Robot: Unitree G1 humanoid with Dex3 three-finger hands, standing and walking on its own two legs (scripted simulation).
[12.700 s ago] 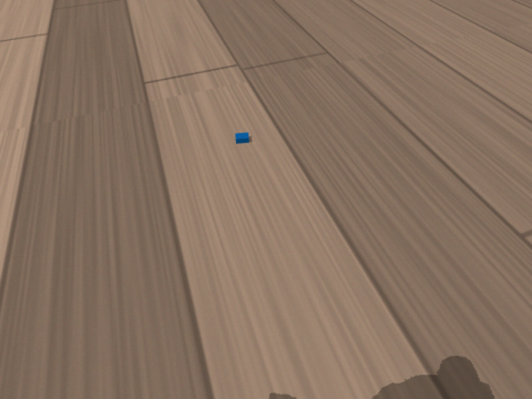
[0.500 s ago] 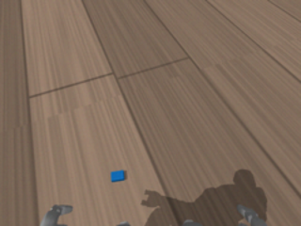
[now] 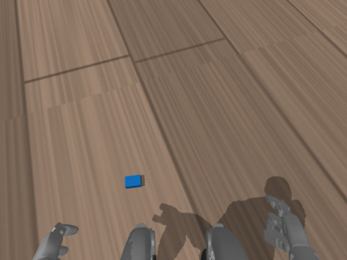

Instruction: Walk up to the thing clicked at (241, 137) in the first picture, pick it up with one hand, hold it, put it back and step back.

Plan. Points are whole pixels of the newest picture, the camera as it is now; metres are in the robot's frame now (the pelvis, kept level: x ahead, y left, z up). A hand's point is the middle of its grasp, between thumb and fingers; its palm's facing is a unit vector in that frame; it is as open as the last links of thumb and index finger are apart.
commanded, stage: rise first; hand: left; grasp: from above
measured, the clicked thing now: (133, 181) +0.46 +0.21 -0.65
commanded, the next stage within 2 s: none
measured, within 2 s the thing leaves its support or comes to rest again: neither
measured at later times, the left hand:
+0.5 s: hand (96, 212) +0.28 +0.29 -0.35, palm faces -0.48 -0.31 -0.82, open 13.0 cm
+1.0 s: hand (105, 195) +0.36 +0.29 -0.45, palm faces -0.47 -0.03 -0.88, open 13.5 cm
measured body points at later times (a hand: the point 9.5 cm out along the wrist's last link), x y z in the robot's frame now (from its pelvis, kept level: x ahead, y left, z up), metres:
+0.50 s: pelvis -0.07 -0.01 -0.21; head +0.15 +0.00 +0.19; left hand +0.30 +0.30 -0.31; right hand +0.08 -0.28 -0.35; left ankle +0.01 +0.13 -0.63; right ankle +0.01 -0.14 -0.63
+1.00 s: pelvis -0.08 +0.01 -0.30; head +0.14 +0.04 +0.09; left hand +0.38 +0.29 -0.40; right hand -0.03 -0.29 -0.42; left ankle +0.01 +0.13 -0.63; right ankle +0.01 -0.14 -0.63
